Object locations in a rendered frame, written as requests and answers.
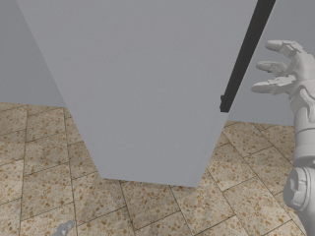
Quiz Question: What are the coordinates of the fridge door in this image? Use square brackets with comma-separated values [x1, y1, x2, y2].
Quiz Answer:
[16, 0, 278, 188]

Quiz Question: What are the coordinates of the robot right forearm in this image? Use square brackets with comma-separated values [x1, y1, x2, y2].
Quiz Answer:
[288, 80, 315, 169]

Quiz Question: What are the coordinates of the robot left hand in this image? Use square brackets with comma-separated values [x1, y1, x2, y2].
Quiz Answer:
[51, 219, 75, 236]

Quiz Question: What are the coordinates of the handle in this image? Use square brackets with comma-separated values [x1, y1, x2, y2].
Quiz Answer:
[220, 0, 276, 113]

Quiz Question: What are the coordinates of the robot right hand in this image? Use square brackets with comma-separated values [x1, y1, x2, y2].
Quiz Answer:
[251, 39, 315, 95]

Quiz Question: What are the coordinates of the robot right upper arm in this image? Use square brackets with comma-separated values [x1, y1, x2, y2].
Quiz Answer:
[283, 166, 315, 236]

